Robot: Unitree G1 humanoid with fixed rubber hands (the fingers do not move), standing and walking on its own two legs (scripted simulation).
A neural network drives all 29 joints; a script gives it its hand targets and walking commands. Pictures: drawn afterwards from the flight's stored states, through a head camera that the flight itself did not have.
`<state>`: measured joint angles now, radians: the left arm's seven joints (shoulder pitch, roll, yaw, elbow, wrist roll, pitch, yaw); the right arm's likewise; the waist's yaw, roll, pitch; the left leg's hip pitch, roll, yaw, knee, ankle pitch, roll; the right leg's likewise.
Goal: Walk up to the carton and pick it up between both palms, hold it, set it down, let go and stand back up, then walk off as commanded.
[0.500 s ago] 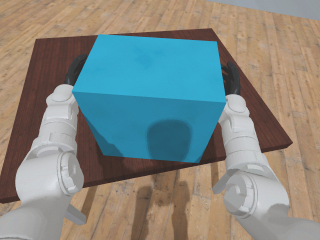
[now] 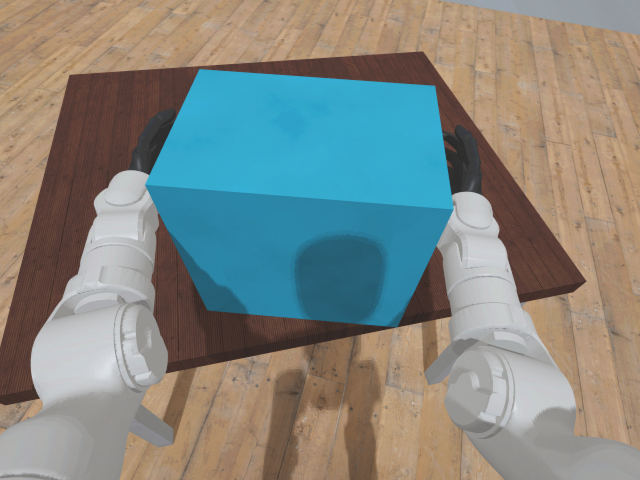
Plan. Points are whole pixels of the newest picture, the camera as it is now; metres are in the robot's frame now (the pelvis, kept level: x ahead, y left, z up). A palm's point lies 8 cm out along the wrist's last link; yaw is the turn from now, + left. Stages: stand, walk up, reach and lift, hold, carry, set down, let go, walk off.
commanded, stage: set down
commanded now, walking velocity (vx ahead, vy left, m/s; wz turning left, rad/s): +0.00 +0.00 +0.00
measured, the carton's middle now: (308, 211) +0.44 -0.02 +0.06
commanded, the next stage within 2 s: none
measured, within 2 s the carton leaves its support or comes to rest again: neither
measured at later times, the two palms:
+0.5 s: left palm (156, 173) +0.47 +0.17 +0.11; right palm (463, 199) +0.39 -0.20 +0.11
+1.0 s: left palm (157, 176) +0.47 +0.17 +0.11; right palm (464, 200) +0.39 -0.21 +0.11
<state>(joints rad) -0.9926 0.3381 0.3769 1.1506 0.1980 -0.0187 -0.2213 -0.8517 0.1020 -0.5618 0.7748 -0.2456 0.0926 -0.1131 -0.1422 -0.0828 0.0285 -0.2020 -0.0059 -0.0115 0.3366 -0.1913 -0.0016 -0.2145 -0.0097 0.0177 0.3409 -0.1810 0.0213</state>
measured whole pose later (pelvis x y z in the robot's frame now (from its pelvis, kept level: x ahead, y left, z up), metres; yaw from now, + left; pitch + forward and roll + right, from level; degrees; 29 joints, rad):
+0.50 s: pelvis +0.00 +0.00 +0.00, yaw +0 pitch +3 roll +0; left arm -0.99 0.33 0.40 1.18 0.20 -0.06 -0.22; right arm -0.83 0.11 -0.58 0.76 -0.27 0.08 -0.11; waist -0.15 -0.08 0.03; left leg -0.21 -0.01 -0.01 0.34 -0.19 0.00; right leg -0.22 -0.01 0.02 0.34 -0.18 0.02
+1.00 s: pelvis +0.00 +0.00 +0.00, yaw +0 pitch +4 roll +0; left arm -1.00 0.32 0.44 1.21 0.20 -0.11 -0.22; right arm -0.82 0.09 -0.55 0.77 -0.29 0.05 -0.10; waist -0.15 -0.08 0.03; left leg -0.22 -0.01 -0.01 0.35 -0.19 0.00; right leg -0.23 -0.01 0.02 0.34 -0.18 0.02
